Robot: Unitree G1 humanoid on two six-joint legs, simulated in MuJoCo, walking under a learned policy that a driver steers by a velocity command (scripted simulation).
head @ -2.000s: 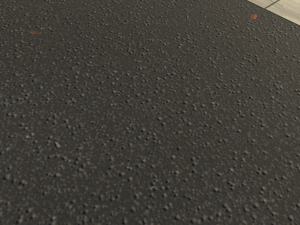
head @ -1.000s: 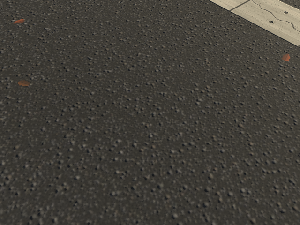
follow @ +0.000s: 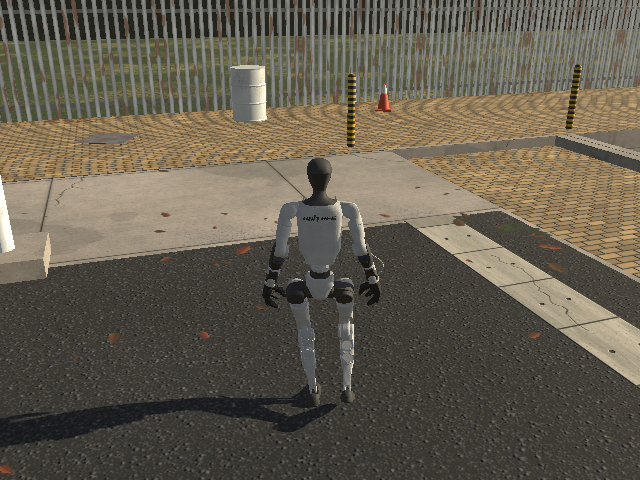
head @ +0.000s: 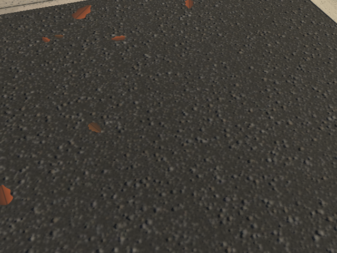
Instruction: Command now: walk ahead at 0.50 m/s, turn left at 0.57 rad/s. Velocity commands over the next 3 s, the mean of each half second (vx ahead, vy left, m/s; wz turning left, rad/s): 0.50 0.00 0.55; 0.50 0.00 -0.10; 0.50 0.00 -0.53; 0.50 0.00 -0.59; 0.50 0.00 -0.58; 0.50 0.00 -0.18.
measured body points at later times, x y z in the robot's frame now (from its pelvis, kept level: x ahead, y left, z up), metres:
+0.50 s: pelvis +0.28 -0.03 +0.00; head +0.31 -0.03 +0.45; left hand +0.39 +0.26 -0.10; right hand +0.37 -0.31 -0.14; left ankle +0.11 +0.03 -0.65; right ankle +0.38 -0.11 -0.73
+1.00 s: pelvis +0.51 +0.07 +0.01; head +0.53 +0.09 +0.46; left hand +0.46 +0.33 -0.14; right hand +0.72 -0.14 -0.09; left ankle +0.53 +0.16 -0.73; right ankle +0.44 -0.08 -0.66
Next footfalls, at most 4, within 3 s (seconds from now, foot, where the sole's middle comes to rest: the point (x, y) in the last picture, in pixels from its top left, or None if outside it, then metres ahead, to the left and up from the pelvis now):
0.40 right None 0.42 -0.10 -0.77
0.88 left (133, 224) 0.57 0.17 -0.77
1.40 right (180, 163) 0.86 -0.02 -0.77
1.94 left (163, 107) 1.20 0.07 -0.77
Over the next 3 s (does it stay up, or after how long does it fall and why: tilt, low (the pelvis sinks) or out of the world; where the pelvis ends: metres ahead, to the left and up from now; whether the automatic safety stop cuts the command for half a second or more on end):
stays up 1.44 -0.33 -0.01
